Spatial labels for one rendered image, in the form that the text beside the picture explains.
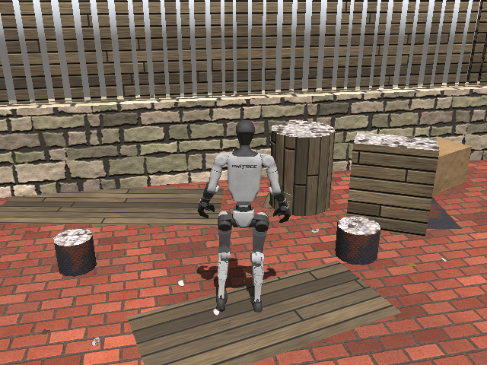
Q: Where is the robot right hand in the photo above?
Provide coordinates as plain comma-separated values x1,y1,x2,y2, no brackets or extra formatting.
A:
273,207,291,223

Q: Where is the left robot forearm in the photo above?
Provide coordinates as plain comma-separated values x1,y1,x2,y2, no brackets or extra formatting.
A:
199,182,214,207

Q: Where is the robot left hand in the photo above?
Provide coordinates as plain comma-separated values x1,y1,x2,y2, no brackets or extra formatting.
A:
197,203,215,218

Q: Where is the left robot foot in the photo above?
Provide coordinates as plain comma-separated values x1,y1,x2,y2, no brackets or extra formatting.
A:
216,290,228,309

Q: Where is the right robot forearm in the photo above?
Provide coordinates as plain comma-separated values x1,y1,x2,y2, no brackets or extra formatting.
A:
274,183,288,211

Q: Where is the robot left upper arm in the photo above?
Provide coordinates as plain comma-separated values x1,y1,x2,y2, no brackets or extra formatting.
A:
207,153,229,194

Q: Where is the robot right shin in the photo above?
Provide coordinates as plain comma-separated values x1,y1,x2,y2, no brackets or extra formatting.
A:
252,252,264,303

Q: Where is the robot right upper arm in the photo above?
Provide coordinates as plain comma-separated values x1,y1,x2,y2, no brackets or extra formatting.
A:
260,154,281,195

